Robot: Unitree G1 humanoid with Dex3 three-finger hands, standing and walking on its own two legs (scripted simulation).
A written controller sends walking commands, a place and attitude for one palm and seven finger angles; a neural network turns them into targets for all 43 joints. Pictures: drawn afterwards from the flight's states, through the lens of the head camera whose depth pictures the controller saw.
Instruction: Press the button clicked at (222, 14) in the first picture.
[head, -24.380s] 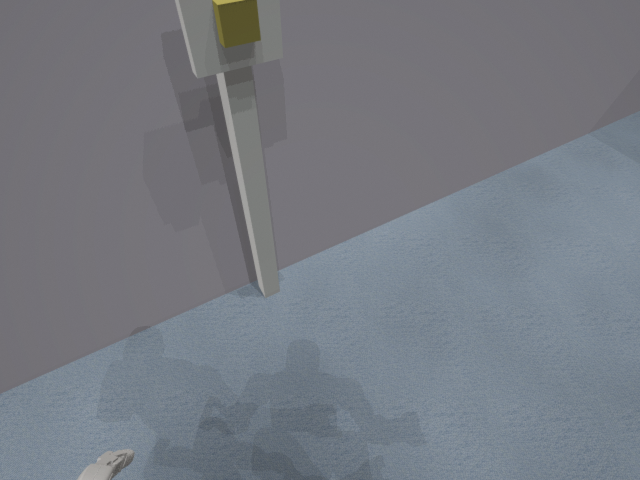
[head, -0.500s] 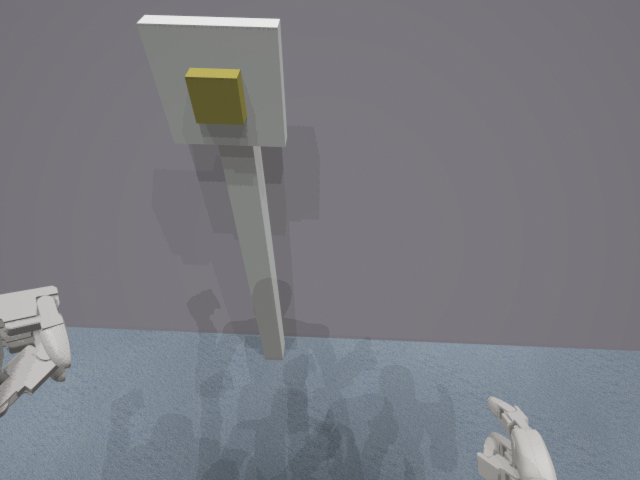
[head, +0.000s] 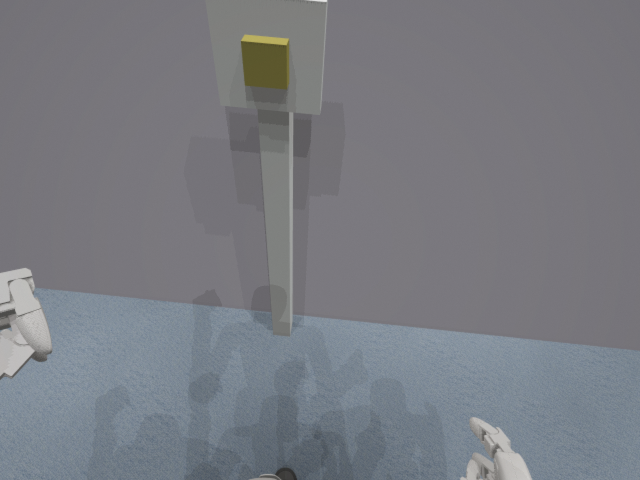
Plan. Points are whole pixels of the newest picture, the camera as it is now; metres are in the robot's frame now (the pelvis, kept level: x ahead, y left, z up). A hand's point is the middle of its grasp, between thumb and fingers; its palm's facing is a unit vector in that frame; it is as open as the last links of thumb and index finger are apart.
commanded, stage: step back with the hand held close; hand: left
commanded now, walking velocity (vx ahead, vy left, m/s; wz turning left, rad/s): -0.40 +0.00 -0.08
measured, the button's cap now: (266, 61) +0.68 +0.13 +0.21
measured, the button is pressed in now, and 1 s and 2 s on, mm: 0 0 0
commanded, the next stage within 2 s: stop stepping back and stand still in 0.02 s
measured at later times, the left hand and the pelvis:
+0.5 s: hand out of the picture +0.10 +0.24 +0.18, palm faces +0.29 -0.85 -0.44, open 3.1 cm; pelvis -0.10 +0.02 +0.02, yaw -4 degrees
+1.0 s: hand out of the picture +0.09 +0.26 +0.18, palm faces +0.36 -0.81 -0.47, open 3.1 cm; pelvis -0.11 +0.03 +0.01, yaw -2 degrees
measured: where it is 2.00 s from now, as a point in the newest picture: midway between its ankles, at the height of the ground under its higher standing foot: outside the picture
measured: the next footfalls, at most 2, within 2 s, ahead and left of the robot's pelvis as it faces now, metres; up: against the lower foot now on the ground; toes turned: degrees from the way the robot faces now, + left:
right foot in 0.04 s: -0.08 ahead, -0.07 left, +0.00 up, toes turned -4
left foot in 0.24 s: -0.01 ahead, +0.11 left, +0.00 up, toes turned -2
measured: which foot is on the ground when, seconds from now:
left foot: down 0.00-0.06, up 0.08-0.22, down 0.24-0.56, up 0.58-0.78, down 0.80-1.00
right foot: up 0.00-0.02, down 0.04-1.00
